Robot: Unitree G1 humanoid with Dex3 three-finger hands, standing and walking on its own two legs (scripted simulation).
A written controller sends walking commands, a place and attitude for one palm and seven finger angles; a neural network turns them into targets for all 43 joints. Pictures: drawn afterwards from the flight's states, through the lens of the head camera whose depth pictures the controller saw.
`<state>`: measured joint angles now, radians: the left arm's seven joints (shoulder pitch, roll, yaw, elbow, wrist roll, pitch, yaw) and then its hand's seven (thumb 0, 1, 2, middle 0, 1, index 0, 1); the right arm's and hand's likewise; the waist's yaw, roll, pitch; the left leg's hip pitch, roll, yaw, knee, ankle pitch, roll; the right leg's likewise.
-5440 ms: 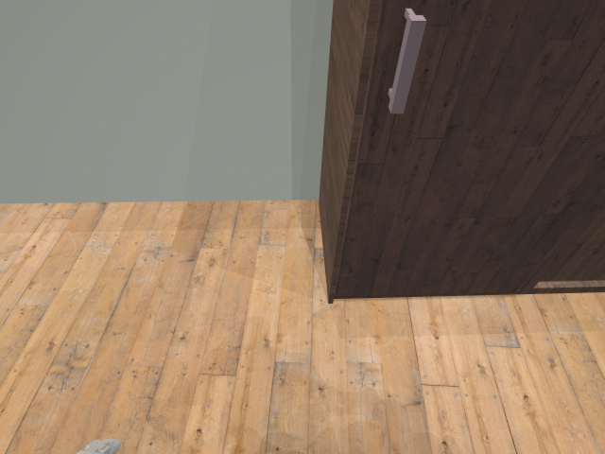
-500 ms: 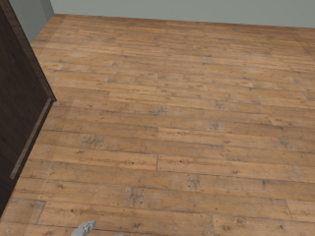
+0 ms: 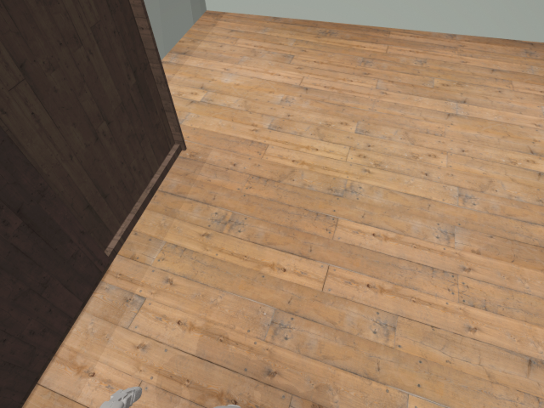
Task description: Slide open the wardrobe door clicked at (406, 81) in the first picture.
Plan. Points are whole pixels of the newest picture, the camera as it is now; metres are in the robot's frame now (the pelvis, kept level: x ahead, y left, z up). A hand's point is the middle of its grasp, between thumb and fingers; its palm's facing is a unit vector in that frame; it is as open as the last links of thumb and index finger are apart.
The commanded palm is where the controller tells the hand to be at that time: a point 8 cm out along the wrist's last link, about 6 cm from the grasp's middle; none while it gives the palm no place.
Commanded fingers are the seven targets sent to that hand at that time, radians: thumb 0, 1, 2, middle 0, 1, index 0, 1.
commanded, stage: turn to face it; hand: left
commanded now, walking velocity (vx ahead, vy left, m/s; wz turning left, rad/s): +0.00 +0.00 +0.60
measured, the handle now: out of the picture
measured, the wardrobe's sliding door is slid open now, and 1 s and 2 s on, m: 0.00 0.00 0.00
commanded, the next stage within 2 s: take the last steps up to it in 1.94 s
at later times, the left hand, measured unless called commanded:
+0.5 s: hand out of the picture -0.09 +0.23 -0.18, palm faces +0.38 -0.89 -0.26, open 7.4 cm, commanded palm none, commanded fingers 0.00 0.90 0.90 -0.20 -0.30 -0.20 -0.30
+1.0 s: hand out of the picture -0.04 +0.21 -0.13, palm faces +0.57 -0.77 -0.28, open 7.3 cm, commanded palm none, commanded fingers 0.00 0.90 0.90 -0.20 -0.30 -0.20 -0.30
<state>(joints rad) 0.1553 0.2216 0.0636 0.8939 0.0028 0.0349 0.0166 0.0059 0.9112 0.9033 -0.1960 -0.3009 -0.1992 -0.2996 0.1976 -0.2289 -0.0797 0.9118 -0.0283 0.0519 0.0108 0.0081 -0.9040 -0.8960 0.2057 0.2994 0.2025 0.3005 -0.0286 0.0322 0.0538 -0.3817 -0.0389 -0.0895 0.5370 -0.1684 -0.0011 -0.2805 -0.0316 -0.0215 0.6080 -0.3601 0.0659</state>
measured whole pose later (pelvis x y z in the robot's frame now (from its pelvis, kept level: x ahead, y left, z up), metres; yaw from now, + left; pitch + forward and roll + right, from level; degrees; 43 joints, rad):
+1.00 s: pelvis -0.03 -0.02 +0.01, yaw +37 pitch -1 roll +1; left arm 0.16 0.17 0.02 0.85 0.02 0.01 0.02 0.00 0.91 0.90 -0.20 -0.30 -0.20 -0.30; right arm 0.20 -0.26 -0.10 0.93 -0.03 0.08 0.02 0.01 -0.91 -0.90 0.20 0.30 0.20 0.30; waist -0.04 0.05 0.07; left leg -0.49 -0.03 -0.04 1.14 -0.42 -0.06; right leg -0.22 -0.08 -0.12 0.55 -0.31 0.00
